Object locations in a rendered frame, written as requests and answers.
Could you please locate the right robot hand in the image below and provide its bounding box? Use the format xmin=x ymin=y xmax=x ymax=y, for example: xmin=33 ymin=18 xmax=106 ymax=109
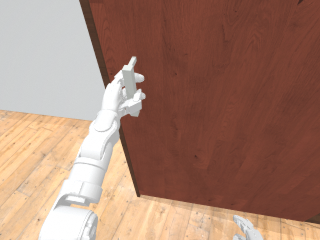
xmin=232 ymin=215 xmax=264 ymax=240

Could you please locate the left robot forearm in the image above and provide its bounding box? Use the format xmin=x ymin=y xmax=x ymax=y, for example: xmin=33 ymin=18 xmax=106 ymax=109
xmin=38 ymin=109 xmax=121 ymax=240

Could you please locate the left robot hand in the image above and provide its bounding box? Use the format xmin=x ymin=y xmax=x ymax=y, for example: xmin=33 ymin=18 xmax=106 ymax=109
xmin=101 ymin=70 xmax=146 ymax=119

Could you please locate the robot left upper arm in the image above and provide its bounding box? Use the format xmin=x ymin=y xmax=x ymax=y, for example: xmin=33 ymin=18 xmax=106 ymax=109
xmin=40 ymin=205 xmax=98 ymax=240

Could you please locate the handle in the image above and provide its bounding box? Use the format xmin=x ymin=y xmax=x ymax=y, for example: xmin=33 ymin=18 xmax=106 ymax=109
xmin=122 ymin=56 xmax=140 ymax=117

